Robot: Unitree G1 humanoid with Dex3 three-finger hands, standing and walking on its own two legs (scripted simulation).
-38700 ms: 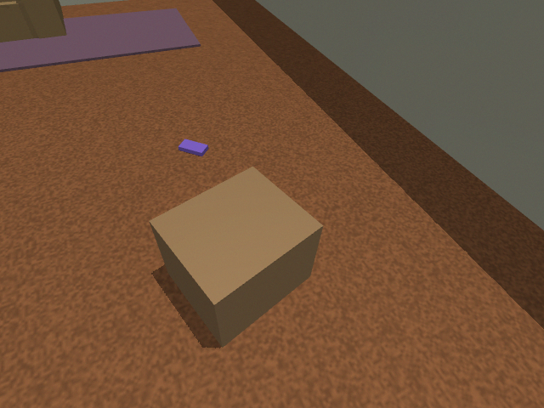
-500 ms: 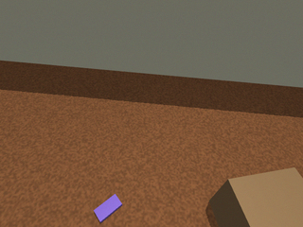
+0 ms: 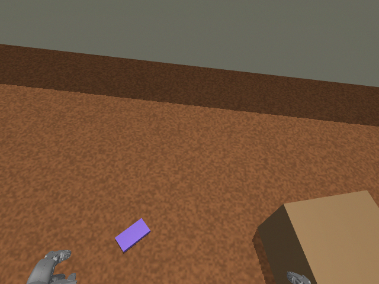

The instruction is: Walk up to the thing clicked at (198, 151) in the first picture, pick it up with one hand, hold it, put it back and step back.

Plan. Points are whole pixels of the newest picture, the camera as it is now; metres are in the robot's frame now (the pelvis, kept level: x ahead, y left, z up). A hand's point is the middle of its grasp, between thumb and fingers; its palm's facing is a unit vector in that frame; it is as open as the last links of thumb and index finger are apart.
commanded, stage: rise first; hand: left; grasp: from above
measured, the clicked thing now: (133, 234) +0.40 +0.22 -0.76
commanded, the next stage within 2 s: none
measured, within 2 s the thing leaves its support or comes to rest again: neither
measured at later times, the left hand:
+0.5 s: hand out of the picture +0.13 +0.27 -0.24, palm faces -0.16 -0.80 -0.58, open 14.1 cm
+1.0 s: hand (97, 255) +0.26 +0.28 -0.44, palm faces -0.27 -0.27 -0.93, open 13.9 cm
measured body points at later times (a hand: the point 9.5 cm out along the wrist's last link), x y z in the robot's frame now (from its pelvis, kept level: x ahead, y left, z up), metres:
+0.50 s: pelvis -0.01 +0.01 -0.08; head +0.08 +0.03 +0.36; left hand +0.13 +0.31 -0.20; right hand +0.14 -0.24 -0.18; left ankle +0.00 +0.13 -0.73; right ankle -0.01 -0.12 -0.73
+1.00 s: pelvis -0.08 +0.00 -0.27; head +0.11 +0.02 +0.13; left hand +0.27 +0.29 -0.39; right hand +0.07 -0.26 -0.41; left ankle +0.00 +0.13 -0.73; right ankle -0.01 -0.12 -0.73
